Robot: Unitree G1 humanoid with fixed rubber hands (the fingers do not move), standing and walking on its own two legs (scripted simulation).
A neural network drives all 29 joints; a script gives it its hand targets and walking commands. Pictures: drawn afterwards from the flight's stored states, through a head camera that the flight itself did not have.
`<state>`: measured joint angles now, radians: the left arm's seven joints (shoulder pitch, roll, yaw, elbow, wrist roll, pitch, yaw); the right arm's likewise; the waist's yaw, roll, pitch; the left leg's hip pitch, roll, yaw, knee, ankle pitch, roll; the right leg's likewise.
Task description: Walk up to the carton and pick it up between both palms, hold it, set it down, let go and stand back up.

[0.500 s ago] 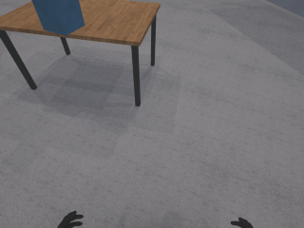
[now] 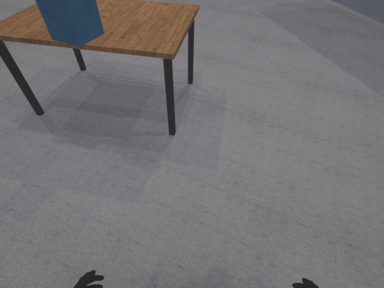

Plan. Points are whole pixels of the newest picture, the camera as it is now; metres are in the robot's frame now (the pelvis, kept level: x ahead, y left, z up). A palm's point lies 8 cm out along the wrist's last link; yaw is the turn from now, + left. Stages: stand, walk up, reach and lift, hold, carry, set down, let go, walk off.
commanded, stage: stand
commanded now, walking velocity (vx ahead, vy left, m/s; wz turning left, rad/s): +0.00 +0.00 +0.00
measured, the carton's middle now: (70, 13) +1.43 +0.70 +0.01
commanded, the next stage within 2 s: none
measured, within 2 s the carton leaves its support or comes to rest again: neither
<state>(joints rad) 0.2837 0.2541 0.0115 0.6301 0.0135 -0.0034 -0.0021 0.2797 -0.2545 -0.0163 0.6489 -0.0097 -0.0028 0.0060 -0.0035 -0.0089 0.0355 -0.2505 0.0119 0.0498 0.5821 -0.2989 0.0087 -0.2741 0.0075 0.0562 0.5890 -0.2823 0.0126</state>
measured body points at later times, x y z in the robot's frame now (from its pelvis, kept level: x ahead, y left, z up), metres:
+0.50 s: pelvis +0.00 +0.00 +0.00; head +0.00 +0.00 +0.45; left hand +0.12 +0.25 -0.10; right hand +0.11 -0.26 -0.10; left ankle +0.01 +0.11 -0.73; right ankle +0.02 -0.13 -0.73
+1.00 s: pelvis +0.00 +0.00 +0.00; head +0.01 +0.00 +0.45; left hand +0.12 +0.25 -0.11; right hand +0.10 -0.26 -0.11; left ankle +0.01 +0.11 -0.73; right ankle +0.02 -0.13 -0.73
